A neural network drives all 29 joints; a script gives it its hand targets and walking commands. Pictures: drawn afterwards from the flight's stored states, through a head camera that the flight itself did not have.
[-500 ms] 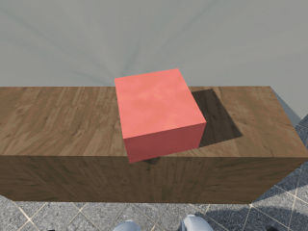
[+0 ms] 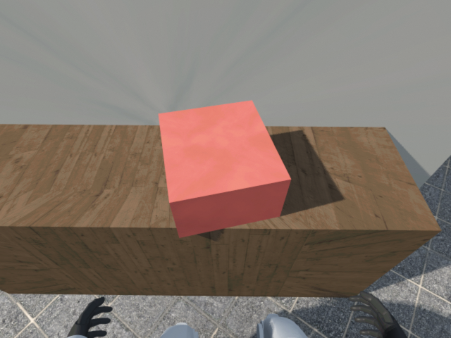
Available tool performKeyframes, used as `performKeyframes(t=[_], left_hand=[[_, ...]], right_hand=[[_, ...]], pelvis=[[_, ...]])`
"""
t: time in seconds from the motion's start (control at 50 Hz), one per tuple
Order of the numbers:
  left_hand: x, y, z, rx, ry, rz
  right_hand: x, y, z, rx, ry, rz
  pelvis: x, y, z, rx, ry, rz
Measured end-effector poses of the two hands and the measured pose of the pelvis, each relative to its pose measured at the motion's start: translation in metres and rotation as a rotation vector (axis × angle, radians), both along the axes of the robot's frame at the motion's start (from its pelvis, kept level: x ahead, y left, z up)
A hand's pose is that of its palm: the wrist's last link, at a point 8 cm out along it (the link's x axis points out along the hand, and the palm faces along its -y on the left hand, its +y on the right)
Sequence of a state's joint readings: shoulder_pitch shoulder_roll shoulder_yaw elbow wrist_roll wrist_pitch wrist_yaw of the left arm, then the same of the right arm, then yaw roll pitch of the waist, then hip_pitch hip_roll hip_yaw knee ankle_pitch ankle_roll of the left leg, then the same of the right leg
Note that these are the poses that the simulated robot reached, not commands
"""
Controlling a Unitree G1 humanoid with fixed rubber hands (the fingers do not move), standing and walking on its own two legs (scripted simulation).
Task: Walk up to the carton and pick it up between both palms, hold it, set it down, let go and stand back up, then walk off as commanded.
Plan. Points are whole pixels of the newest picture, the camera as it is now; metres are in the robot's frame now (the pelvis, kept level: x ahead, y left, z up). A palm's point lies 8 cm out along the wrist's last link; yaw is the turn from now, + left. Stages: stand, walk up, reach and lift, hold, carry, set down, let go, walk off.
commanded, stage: reach and lift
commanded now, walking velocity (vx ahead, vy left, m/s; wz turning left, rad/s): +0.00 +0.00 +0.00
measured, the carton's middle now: (218, 164) +0.53 +0.03 -0.05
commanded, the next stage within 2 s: none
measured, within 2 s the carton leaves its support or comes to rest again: neither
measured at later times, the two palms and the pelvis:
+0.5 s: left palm (84, 319) +0.18 +0.25 -0.04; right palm (392, 316) +0.18 -0.27 -0.05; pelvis +0.01 -0.01 +0.02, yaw +0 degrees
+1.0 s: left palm (96, 302) +0.20 +0.23 -0.01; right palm (385, 294) +0.21 -0.26 -0.02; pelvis +0.02 -0.01 +0.03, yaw +0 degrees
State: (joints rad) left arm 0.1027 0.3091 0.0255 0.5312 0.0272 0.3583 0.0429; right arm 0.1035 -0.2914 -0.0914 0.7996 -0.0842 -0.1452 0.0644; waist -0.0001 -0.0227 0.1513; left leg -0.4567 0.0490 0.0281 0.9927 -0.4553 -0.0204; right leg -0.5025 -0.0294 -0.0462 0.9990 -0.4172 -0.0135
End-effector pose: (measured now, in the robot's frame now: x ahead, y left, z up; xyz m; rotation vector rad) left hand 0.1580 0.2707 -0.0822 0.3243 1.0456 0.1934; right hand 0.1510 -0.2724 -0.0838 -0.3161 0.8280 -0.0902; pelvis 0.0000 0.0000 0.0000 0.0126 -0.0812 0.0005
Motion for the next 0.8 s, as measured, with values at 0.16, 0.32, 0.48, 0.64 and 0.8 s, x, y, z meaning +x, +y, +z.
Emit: performKeyframes(t=[0.16,0.32,0.48,0.64,0.8], left_hand=[[-0.002,0.001,0.015,0.006,-0.094,0.035],[0.007,-0.007,0.03,-0.018,-0.188,0.05],[0.024,-0.018,0.042,-0.044,-0.299,0.062],[0.041,-0.031,0.054,-0.078,-0.418,0.056],[0.041,-0.035,0.061,-0.093,-0.498,0.057]], right_hand=[[-0.003,0.007,0.003,0.028,-0.024,0.025],[0.007,0.008,0.018,0.056,-0.086,0.042],[0.024,0.005,0.032,0.087,-0.159,0.035],[0.041,0.001,0.05,0.116,-0.249,0.01],[0.051,0.009,0.057,0.161,-0.304,0.027]], pelvis=[[-0.001,0.001,0.008,-0.002,0.019,0.001],[-0.001,-0.004,0.017,0.003,0.044,0.004],[0.006,-0.009,0.022,0.01,0.067,0.006],[0.015,-0.012,0.028,0.015,0.088,0.008],[0.021,-0.012,0.031,0.014,0.103,0.009]])
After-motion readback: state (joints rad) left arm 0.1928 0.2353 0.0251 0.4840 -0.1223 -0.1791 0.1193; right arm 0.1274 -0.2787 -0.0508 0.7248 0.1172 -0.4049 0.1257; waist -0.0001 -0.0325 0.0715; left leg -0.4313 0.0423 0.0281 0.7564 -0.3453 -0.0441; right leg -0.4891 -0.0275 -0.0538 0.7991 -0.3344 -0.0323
